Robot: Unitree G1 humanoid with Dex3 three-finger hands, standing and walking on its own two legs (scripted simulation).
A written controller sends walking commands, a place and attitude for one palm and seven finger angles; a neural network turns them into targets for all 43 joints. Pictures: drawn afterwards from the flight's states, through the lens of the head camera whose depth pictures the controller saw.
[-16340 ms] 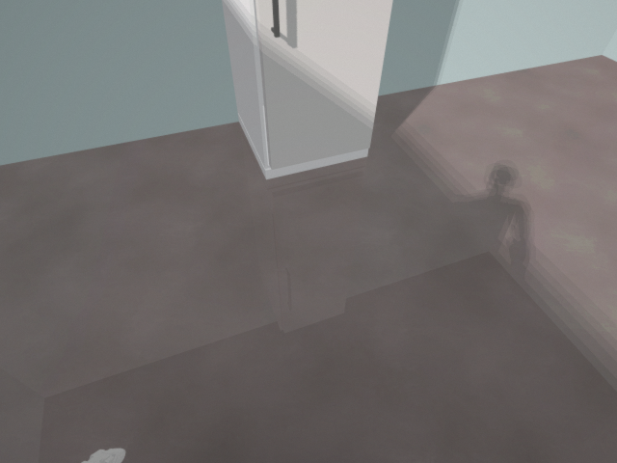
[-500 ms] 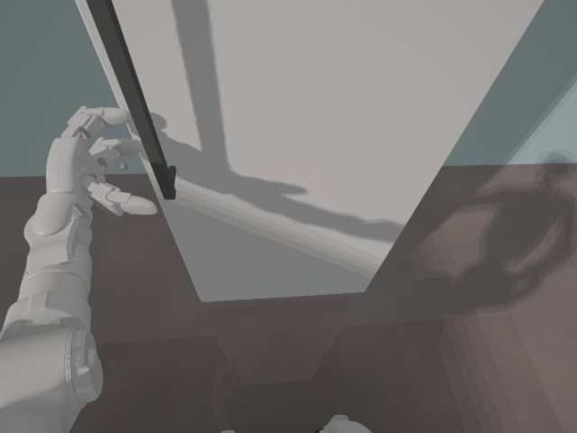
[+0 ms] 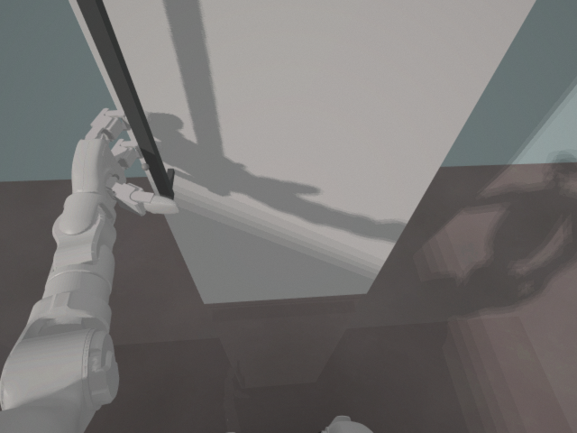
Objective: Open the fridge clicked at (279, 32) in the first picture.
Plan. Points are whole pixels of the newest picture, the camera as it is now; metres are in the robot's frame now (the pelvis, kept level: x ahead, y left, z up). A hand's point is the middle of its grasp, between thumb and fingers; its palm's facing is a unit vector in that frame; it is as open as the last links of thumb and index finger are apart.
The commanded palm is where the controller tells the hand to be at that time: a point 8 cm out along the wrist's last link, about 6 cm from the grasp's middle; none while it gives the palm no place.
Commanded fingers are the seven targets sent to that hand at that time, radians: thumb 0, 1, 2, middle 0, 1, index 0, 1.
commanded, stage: slide the fingers in behind the handle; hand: left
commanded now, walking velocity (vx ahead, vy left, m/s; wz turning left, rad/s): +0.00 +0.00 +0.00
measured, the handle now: (126, 72) +0.51 +0.20 +0.21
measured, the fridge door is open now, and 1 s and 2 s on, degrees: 0 0 0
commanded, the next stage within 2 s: grip the handle and tug to test in 0.84 s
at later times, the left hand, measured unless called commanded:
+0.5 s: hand (162, 162) +0.46 +0.17 +0.10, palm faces +0.05 -1.00 +0.01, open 14.0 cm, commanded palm +0.42 +0.23 +0.10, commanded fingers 0.00 -0.50 0.30 -0.30 -1.20 -0.30 -1.20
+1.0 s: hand (152, 168) +0.44 +0.18 +0.11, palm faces +0.04 -1.00 +0.01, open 14.0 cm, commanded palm +0.42 +0.24 +0.10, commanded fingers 0.00 -0.31 0.38 -0.32 -1.23 -0.32 -1.23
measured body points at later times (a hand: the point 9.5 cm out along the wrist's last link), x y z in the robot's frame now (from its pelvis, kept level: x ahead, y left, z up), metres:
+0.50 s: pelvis -0.01 -0.01 +0.00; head +0.07 -0.01 +0.44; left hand +0.45 +0.23 +0.11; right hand +0.04 -0.27 -0.12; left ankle -0.03 +0.10 -0.71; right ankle +0.04 -0.12 -0.71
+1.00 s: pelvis -0.01 +0.00 +0.00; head +0.06 +0.01 +0.44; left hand +0.44 +0.24 +0.11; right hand +0.06 -0.26 -0.11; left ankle -0.03 +0.10 -0.71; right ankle +0.04 -0.12 -0.71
